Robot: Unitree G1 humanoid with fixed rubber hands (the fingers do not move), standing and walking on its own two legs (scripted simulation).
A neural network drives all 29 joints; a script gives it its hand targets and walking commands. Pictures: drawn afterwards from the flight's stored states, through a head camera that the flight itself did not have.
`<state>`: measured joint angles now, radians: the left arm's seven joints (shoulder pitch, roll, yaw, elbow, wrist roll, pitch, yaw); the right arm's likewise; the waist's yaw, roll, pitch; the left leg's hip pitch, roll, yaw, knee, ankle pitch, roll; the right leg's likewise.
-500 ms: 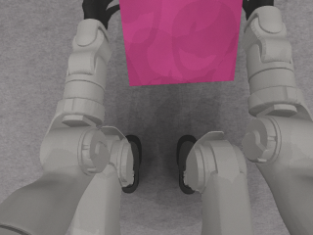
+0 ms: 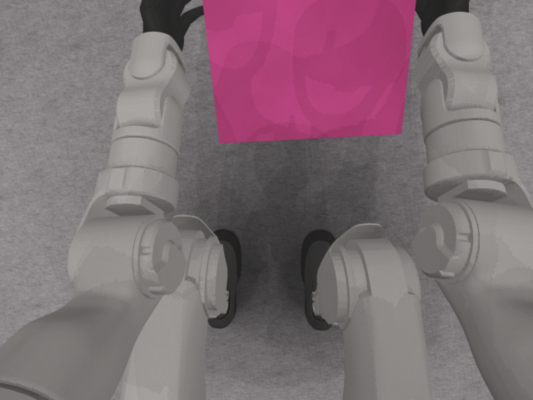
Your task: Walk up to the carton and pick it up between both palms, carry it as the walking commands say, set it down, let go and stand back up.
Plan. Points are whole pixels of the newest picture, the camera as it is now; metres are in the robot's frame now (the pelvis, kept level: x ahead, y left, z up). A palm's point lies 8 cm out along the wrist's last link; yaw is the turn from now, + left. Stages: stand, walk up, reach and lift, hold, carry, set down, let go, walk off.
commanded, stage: set down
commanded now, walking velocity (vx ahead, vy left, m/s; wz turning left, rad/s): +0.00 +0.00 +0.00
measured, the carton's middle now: (300, 46) +0.53 -0.04 -0.24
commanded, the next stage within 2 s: none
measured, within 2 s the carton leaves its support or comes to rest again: rests again in 0.26 s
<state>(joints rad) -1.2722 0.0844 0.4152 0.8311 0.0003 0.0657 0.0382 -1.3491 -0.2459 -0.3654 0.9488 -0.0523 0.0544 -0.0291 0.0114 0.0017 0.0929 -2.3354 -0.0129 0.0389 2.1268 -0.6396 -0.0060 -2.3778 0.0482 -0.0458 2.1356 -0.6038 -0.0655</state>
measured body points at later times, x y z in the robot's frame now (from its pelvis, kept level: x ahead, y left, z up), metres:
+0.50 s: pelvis -0.02 +0.00 -0.01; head +0.34 -0.03 +0.26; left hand +0.50 +0.17 -0.19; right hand +0.50 -0.19 -0.20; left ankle +0.08 +0.12 -0.35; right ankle +0.08 -0.09 -0.35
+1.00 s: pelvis -0.05 +0.00 +0.00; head +0.31 -0.01 +0.26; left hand +0.51 +0.19 -0.12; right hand +0.51 -0.21 -0.12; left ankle +0.08 +0.12 -0.35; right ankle +0.08 -0.09 -0.35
